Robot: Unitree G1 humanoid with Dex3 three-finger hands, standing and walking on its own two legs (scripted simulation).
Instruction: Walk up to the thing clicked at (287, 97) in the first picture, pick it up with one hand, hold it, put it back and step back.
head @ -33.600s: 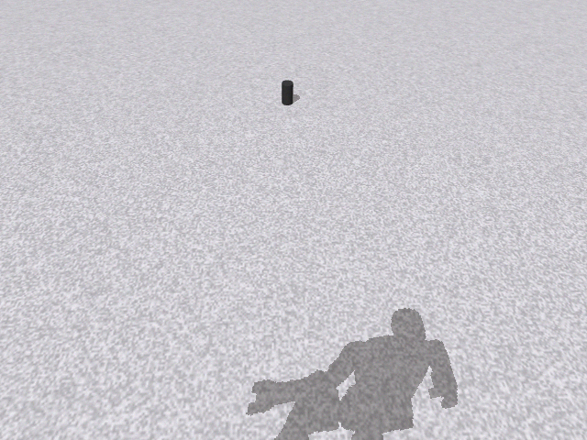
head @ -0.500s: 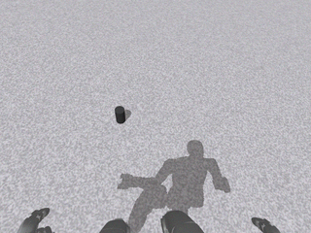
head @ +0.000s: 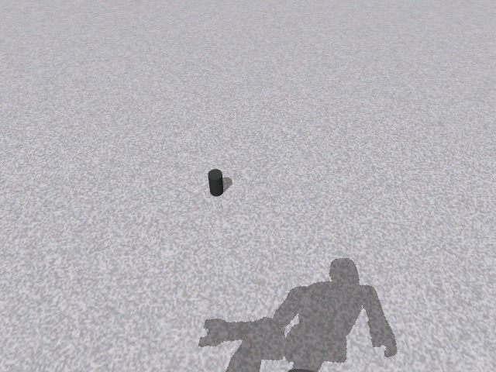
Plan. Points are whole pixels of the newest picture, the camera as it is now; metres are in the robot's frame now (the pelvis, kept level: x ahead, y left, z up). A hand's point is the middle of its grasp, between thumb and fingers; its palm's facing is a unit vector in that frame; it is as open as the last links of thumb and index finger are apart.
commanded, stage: step back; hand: left
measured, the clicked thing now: (215, 183) +1.04 +0.16 -0.69
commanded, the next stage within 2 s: stand in 0.82 s
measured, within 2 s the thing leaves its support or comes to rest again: neither
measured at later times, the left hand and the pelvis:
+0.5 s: hand out of the picture +0.09 +0.27 -0.15, palm faces +0.03 -0.94 -0.35, open 7.4 cm; pelvis +0.03 +0.01 +0.00, yaw +1 degrees
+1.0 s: hand (100, 365) +0.15 +0.26 -0.13, palm faces -0.03 -0.94 -0.33, open 7.4 cm; pelvis +0.05 +0.01 +0.02, yaw -1 degrees
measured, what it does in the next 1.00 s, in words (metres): steps on the spot: left foot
